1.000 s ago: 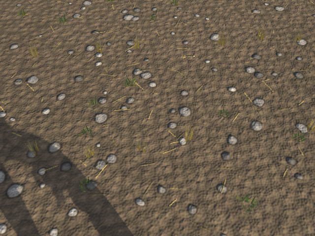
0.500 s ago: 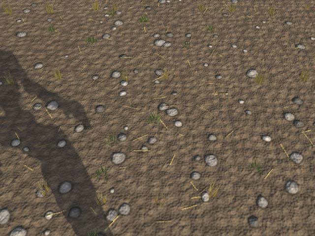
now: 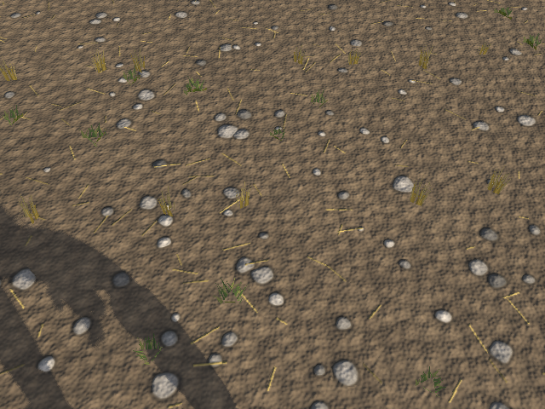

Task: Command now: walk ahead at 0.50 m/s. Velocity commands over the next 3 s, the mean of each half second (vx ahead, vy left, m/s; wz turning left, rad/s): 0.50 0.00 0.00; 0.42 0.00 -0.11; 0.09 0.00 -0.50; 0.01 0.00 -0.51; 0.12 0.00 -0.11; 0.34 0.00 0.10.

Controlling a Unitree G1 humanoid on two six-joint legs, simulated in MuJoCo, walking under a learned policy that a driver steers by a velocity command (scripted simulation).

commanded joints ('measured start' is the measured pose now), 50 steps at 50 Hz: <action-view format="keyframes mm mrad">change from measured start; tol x32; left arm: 1 -131 40 -1 -90 -2 -18 2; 9 436 255 76 39 45 -61 41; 50 200 21 18 6 0 14 19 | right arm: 1 78 -134 -21 -13 -6 -7 -10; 30 -512 -84 -8 -244 -11 47 30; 37 64 -299 -85 -106 -60 9 -9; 50 -180 -134 -23 -121 0 -1 -28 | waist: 1 -12 113 75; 10 159 -119 -346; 14 30 -3 12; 32 88 -23 70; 38 -69 207 -354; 50 89 147 -10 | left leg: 1 22 287 -121 -22 467 101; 7 68 288 -67 356 920 60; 10 -610 15 -94 1159 -290 -2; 11 -682 93 -142 1184 -205 9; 35 -327 51 34 303 85 48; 38 268 519 -768 121 8 258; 42 -234 341 -218 35 379 78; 50 -220 298 71 95 763 67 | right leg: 1 -38 35 -40 -87 8 -17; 7 349 149 -85 -255 -127 -119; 9 945 -243 440 -303 -205 -278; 10 942 -321 727 -447 -223 -326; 15 445 -118 232 -578 -120 -175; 35 744 -93 17 -209 701 -128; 38 69 179 45 592 -500 -66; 50 124 52 -3 179 -95 -12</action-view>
